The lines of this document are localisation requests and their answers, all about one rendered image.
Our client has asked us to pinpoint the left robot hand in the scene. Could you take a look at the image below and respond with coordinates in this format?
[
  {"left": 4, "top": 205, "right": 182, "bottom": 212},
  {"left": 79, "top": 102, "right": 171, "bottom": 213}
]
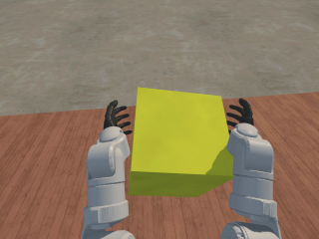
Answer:
[{"left": 104, "top": 100, "right": 132, "bottom": 135}]

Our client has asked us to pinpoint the robot right forearm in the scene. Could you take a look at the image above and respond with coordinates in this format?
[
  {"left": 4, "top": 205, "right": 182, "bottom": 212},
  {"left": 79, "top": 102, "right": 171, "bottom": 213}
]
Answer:
[{"left": 226, "top": 122, "right": 282, "bottom": 239}]

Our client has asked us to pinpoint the carton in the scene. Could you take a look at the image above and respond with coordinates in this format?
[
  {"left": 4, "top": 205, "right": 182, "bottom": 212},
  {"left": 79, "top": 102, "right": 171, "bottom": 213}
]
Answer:
[{"left": 128, "top": 87, "right": 235, "bottom": 197}]

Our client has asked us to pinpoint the right robot upper arm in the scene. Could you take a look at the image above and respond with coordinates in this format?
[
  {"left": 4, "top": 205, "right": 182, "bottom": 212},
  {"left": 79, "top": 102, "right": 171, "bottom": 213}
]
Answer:
[{"left": 220, "top": 221, "right": 279, "bottom": 239}]

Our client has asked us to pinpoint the right robot hand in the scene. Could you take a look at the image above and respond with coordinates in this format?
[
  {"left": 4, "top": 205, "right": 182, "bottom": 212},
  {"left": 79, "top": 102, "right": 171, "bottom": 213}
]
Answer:
[{"left": 226, "top": 98, "right": 254, "bottom": 134}]

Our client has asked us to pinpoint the robot left forearm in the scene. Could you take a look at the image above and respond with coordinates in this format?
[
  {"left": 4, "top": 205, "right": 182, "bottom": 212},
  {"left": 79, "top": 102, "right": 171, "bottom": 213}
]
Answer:
[{"left": 81, "top": 126, "right": 131, "bottom": 239}]

